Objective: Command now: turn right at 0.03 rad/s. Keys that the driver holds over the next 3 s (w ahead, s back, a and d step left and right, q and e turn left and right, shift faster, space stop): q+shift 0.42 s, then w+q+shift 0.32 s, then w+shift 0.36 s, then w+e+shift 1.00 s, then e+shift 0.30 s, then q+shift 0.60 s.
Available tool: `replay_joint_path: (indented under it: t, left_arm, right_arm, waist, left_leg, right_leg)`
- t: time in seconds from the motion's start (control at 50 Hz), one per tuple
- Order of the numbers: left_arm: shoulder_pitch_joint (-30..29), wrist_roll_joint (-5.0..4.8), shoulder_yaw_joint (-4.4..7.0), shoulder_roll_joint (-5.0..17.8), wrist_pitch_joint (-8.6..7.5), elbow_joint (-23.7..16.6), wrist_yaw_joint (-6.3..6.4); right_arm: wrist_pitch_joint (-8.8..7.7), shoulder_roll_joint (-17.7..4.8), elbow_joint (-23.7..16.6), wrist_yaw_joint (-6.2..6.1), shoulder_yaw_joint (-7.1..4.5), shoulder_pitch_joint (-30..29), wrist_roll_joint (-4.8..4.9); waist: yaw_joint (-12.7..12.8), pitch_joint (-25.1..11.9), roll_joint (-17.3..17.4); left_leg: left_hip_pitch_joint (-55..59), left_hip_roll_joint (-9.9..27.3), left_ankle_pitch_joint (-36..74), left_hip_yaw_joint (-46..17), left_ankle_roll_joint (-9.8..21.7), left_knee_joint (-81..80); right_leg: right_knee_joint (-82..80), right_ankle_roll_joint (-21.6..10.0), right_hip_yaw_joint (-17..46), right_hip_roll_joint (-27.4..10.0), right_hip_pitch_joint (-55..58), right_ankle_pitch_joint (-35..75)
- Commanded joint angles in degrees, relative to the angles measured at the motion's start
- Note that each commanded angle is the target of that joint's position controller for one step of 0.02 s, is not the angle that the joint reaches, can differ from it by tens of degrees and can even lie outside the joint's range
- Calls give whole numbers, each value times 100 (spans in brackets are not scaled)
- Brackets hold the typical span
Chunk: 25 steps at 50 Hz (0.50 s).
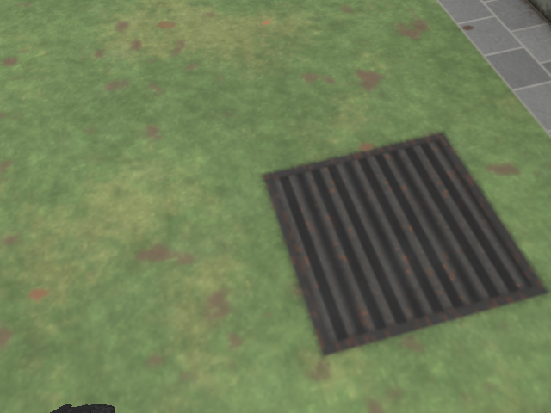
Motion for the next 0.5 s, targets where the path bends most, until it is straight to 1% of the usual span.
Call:
replay_joint_path:
  t: [0.02,0.04,0.06,0.08,0.1,0.12,0.16,0.2,0.24,0.26,0.28,0.3,0.32,0.34,0.36,0.38,0.4,0.42,0.44,0.46,0.48,0.5]
  left_arm:
    - [-441,84,33,259,-178,-218,44]
    - [-328,120,56,345,-191,-110,43]
    - [-230,138,132,596,-176,-20,51]
    - [-159,127,220,870,-140,43,67]
    - [-108,98,279,1032,-98,80,88]
    - [-98,66,296,1055,-65,105,109]
    - [-140,11,301,998,-37,145,141]
    - [-243,-20,324,976,-30,162,168]
    - [-432,-88,352,959,-3,166,196]
    - [-423,-132,355,888,20,207,206]
    - [-145,-104,348,716,24,286,197]
    - [-421,142,249,400,1,-25,172]
    - [-1066,107,244,470,-69,-238,183]
    - [-1035,-6,293,597,-98,-201,172]
    - [-893,-36,323,647,-113,-115,177]
    - [-806,-2,349,697,-116,-35,203]
    - [-759,20,368,720,-123,-16,212]
    - [-716,7,354,645,-139,6,183]
    - [-520,-19,344,612,-179,72,116]
    - [-507,-72,336,601,-233,107,41]
    - [-662,-116,342,615,-293,75,-10]
    - [-830,-139,355,657,-362,27,-45]
  right_arm:
    - [-9,-25,-139,20,80,389,30]
    - [-3,-9,-215,44,118,197,40]
    - [10,-177,-335,58,90,24,63]
    - [22,-388,-446,67,40,-75,96]
    - [31,-527,-526,76,1,-106,128]
    - [41,-558,-576,88,-15,-102,145]
    - [66,-439,-635,121,-9,-47,145]
    - [84,-318,-666,172,-7,85,148]
    - [89,-232,-634,230,-26,360,162]
    - [81,-251,-584,234,-60,560,154]
    - [58,-586,-581,177,-181,738,119]
    - [-2,-1422,-733,75,-387,835,87]
    - [-123,-1301,-849,142,-328,1044,-145]
    - [-231,-1161,-873,166,-295,866,-162]
    - [-271,-1062,-908,125,-296,556,-23]
    - [-234,-906,-974,70,-251,300,122]
    - [-181,-813,-1041,-1,-211,151,193]
    - [-127,-777,-1083,-51,-193,155,188]
    - [-106,-737,-1039,-87,-194,384,209]
    - [-122,-722,-1034,-94,-191,569,233]
    - [-152,-762,-1043,-91,-192,678,235]
    - [-184,-830,-1044,-94,-198,729,214]
  waist:
    - [-67,-1086,-954]
    - [78,-965,-1037]
    - [187,-815,-1118]
    - [260,-670,-1162]
    - [306,-550,-1136]
    - [318,-454,-1063]
    - [292,-366,-969]
    - [209,-454,-907]
    - [11,-595,-843]
    - [-83,-637,-720]
    - [-35,-640,67]
    - [66,-521,1862]
    - [-370,-912,1494]
    - [-236,-862,808]
    - [-27,-767,387]
    - [75,-732,158]
    - [146,-780,232]
    - [165,-856,304]
    - [157,-1113,240]
    - [71,-1111,243]
    - [-17,-895,384]
    - [-68,-662,559]
  left_leg:
    - [811,164,535,-165,-36,-1080]
    - [953,159,528,-135,-10,-1397]
    - [952,106,393,-62,24,-1485]
    - [820,60,205,11,65,-1441]
    - [640,49,42,48,112,-1365]
    - [492,79,-76,43,159,-1324]
    - [356,126,-249,76,247,-1314]
    - [489,115,-264,171,350,-1515]
    - [949,-28,261,379,516,-2287]
    - [1325,-171,838,407,668,-2926]
    - [1894,82,2257,-378,977,-3637]
    - [2809,1477,4740,-2747,1902,-3881]
    - [2902,1861,4734,-3540,2727,-4194]
    - [2991,1639,4340,-3106,2565,-4180]
    - [2986,1308,4042,-2690,2230,-4078]
    - [2961,1124,3894,-2431,1979,-4031]
    - [2847,965,3895,-2283,1854,-4032]
    - [2792,823,3978,-2223,1820,-4030]
    - [2917,671,2695,-2226,1810,-4205]
    - [2975,592,872,-2400,1808,-4493]
    - [2898,600,-412,-2691,1837,-4786]
    - [2799,639,-954,-2939,1866,-4971]
  right_leg:
    - [-698,-942,330,-1139,567,2383]
    - [-754,-975,344,-1217,520,2051]
    - [-798,-1062,447,-1349,484,1753]
    - [-830,-1156,601,-1508,486,1485]
    - [-861,-1224,755,-1667,536,1273]
    - [-870,-1251,869,-1804,593,1156]
    - [-796,-1233,923,-1978,734,1351]
    - [-587,-1132,761,-2027,867,1827]
    - [-184,-856,388,-1907,855,1982]
    - [215,-583,98,-1717,709,1658]
    - [1211,-73,-423,-1251,160,627]
    - [2982,614,-835,-189,-1730,-1906]
    - [4047,641,202,299,-2350,-2878]
    - [4423,550,545,138,-2510,-2522]
    - [4351,499,628,38,-2594,-1950]
    - [4128,513,648,-43,-2626,-1541]
    - [3983,556,677,-56,-2414,-1225]
    - [3963,617,635,47,-2237,-997]
    - [3660,622,615,79,-2141,-703]
    - [3195,602,620,72,-2170,-464]
    - [2736,603,618,106,-2259,-366]
    - [2354,618,642,146,-2300,-335]
Next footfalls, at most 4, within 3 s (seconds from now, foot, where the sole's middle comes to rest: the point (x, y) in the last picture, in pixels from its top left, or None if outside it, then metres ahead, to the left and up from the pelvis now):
0.28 left None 0.01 0.12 -0.78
0.76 right None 0.22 -0.01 -0.78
1.20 left None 0.34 0.42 -0.78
1.66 right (82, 298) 0.76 0.57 -0.78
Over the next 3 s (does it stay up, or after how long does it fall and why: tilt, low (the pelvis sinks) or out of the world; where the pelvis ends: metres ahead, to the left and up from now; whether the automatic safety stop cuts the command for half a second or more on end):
stays up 1.34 0.73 -0.01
